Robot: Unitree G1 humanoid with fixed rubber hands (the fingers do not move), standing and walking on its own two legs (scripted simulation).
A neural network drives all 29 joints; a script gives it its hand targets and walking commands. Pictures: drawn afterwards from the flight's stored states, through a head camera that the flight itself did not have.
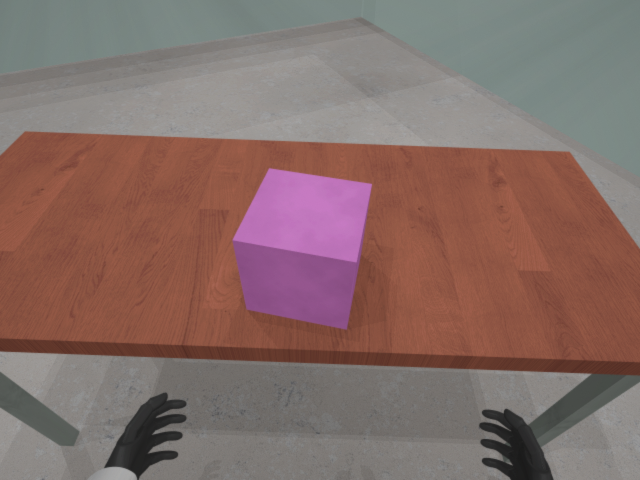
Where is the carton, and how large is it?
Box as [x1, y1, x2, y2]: [232, 168, 371, 329]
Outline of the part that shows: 269,168 232,240 246,308 346,329 361,251 371,184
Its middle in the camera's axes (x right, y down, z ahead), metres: -0.02 +0.01 +0.63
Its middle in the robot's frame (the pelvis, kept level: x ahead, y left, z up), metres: +0.47 +0.04 +0.00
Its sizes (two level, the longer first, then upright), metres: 0.170 0.167 0.169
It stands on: a table, 0.70 m high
